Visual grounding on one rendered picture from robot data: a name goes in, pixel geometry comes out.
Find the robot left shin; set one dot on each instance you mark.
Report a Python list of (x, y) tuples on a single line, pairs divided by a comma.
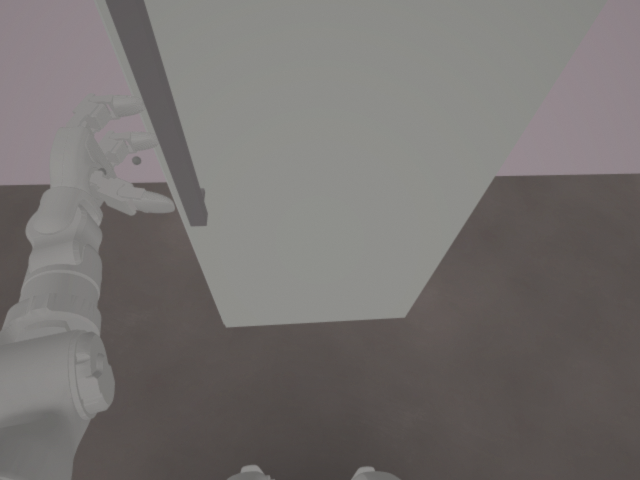
[(249, 468)]

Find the fridge door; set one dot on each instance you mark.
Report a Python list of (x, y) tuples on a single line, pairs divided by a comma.
[(343, 144)]

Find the robot left hand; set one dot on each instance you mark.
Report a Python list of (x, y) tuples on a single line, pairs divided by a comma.
[(75, 155)]

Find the left robot upper arm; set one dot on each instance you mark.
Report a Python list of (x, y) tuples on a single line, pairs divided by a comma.
[(50, 389)]

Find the left robot forearm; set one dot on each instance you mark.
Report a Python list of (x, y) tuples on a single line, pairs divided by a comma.
[(62, 284)]

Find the handle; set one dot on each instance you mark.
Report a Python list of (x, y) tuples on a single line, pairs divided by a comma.
[(134, 28)]

